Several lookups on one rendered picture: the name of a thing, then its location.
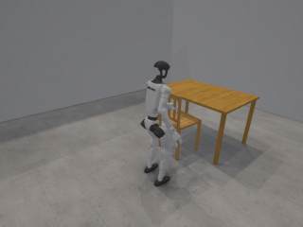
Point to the left robot foot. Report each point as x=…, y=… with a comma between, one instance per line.
x=153, y=167

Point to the table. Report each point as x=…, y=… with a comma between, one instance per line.
x=218, y=99

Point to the robot right forearm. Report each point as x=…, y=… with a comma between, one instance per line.
x=168, y=123

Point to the right robot thigh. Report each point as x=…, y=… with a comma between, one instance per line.
x=162, y=133

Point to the robot right upper arm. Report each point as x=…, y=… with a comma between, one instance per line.
x=165, y=93

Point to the robot left hand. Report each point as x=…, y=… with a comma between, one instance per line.
x=172, y=108

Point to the robot right hand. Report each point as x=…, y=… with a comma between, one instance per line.
x=176, y=137

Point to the chair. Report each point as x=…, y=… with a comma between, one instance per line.
x=181, y=120

